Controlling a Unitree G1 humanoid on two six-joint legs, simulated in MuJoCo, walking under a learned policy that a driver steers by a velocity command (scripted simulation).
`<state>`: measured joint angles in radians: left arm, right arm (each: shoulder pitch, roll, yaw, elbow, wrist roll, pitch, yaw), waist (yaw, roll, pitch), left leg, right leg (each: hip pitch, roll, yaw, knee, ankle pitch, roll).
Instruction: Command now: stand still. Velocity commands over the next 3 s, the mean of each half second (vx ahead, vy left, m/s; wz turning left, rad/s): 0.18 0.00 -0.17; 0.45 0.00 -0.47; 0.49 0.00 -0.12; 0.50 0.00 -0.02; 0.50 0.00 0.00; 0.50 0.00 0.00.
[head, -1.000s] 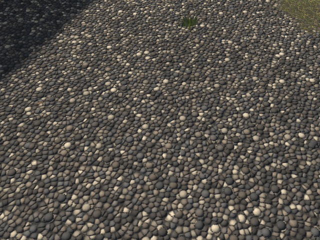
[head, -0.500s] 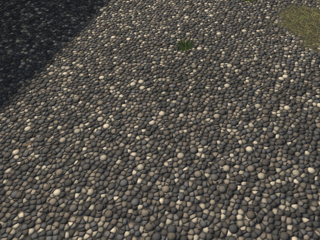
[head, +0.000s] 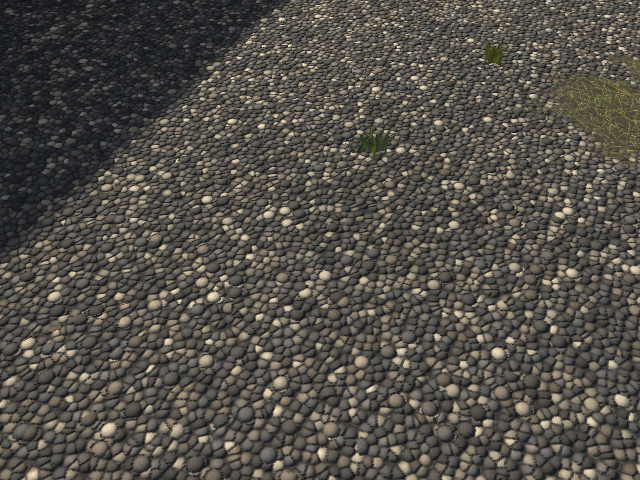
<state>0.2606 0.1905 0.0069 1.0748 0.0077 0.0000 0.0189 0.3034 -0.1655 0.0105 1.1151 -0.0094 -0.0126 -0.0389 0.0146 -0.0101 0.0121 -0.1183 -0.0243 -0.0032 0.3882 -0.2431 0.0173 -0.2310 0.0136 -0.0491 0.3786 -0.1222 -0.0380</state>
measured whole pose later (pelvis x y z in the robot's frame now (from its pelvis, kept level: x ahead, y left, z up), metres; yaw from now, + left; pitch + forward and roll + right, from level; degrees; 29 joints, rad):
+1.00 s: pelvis +0.36 -0.11 -0.02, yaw -23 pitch +2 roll +0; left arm 0.46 0.24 0.07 1.01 0.02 -0.07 0.01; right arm -0.02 -0.22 -0.03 0.79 -0.03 -0.08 0.02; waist 0.08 0.01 0.04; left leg -0.49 -0.01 0.04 0.50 -0.06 0.05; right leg 0.10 0.11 0.19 0.41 -0.47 -0.09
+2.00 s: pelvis +0.84 -0.35 -0.01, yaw -25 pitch +1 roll -2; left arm 0.47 0.18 0.03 1.06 0.02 -0.09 0.01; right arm 0.02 -0.20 -0.03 0.85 -0.03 -0.04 0.03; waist 0.07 0.03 0.05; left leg -0.56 0.05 0.08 0.60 -0.07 0.07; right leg 0.13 0.08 -0.08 0.17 -0.32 -0.06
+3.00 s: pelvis +1.33 -0.59 +0.00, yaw -25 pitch +0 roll -1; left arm 0.44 0.18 0.04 1.06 0.01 -0.10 0.00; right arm 0.10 -0.21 -0.05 0.91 -0.03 -0.03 0.03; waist 0.04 0.04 0.04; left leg -0.63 0.11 0.03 0.75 -0.04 0.02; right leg 0.03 0.09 -0.09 0.18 -0.22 -0.08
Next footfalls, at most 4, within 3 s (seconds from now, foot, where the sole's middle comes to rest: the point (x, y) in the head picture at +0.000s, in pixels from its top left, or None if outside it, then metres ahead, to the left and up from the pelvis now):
0.50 right None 0.17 -0.14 -0.78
1.00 left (378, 474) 0.56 -0.08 -0.78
1.50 right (506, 408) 0.71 -0.38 -0.78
2.06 left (469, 286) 1.07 -0.35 -0.78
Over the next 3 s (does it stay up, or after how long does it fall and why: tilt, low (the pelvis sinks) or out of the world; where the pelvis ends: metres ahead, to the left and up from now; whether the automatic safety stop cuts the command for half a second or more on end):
stays up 1.33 -0.59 0.00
